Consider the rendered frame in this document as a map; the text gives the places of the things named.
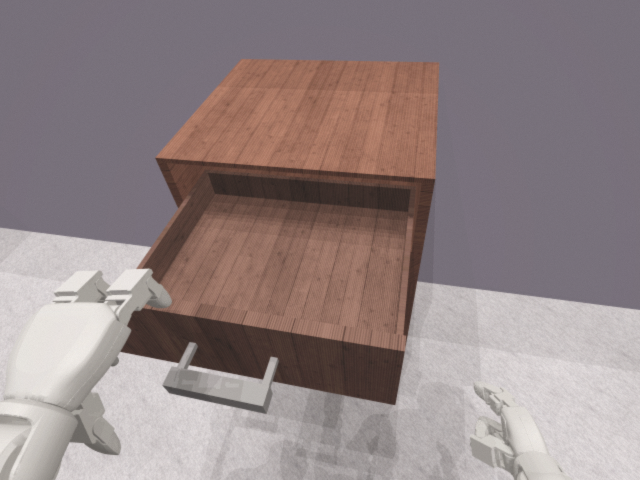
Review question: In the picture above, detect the left robot hand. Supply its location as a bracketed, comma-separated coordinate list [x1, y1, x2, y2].
[3, 269, 172, 455]

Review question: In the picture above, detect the drawer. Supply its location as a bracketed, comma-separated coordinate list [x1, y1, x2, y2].
[120, 170, 416, 405]

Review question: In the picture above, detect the right robot hand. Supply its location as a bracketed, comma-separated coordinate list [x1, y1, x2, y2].
[470, 381, 550, 477]

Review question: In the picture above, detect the cabinet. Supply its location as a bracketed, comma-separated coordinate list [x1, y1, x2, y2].
[155, 59, 439, 347]

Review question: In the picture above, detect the robot left forearm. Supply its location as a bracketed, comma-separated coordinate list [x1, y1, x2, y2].
[0, 399, 78, 480]

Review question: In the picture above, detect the handle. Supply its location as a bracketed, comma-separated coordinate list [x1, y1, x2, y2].
[162, 342, 279, 414]

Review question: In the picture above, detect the robot right forearm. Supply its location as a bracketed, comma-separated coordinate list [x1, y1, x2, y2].
[513, 452, 572, 480]

